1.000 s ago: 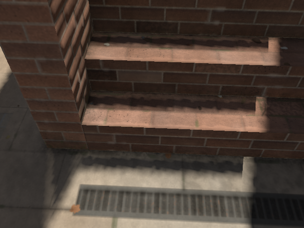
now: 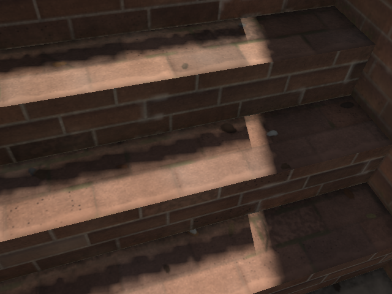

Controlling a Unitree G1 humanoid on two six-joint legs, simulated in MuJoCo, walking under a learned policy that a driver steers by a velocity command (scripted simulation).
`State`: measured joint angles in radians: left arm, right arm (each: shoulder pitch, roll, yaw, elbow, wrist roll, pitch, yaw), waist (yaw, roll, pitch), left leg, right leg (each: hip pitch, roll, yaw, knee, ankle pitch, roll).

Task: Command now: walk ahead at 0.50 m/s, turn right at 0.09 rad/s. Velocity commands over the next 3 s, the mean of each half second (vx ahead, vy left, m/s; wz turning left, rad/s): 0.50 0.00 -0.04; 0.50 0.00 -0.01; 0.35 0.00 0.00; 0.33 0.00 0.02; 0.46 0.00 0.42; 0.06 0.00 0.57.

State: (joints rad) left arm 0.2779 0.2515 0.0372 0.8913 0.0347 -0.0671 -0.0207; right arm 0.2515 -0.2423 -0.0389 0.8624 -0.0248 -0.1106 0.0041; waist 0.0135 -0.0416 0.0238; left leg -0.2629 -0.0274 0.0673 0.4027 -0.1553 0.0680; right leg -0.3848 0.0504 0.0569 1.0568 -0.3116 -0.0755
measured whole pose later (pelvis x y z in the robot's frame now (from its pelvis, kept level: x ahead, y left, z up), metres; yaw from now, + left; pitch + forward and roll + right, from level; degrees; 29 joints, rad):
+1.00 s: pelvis +0.19 -0.03 +0.00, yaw +0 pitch +0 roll +0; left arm 0.16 0.18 0.01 0.91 0.03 -0.01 0.01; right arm 0.44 -0.18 -0.01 1.01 -0.02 -0.07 -0.05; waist -0.02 -0.02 0.01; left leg -0.06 0.00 0.06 0.33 -0.28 0.03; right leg -0.47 -0.03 -0.07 0.86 -0.29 -0.03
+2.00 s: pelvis +0.39 +0.02 +0.18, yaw +1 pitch +4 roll +0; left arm 0.10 0.10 -0.04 0.71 0.03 -0.01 -0.05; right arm 0.50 -0.14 -0.02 1.07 -0.10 -0.06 0.02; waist -0.07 -0.04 -0.05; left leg -0.34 -0.01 0.10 0.64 -0.38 0.09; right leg -1.17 0.01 0.09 1.85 -0.01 -0.15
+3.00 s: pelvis +0.82 -0.04 +0.41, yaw +29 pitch +6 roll +2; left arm 0.37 0.17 0.00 1.09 0.12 -0.10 -0.14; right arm -0.04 -0.18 0.04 0.77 -0.02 0.11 0.07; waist -0.01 -0.01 -0.13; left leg -1.18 0.08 0.03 1.69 -0.59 0.16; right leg 0.05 -0.15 -0.42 0.22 -0.33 -0.01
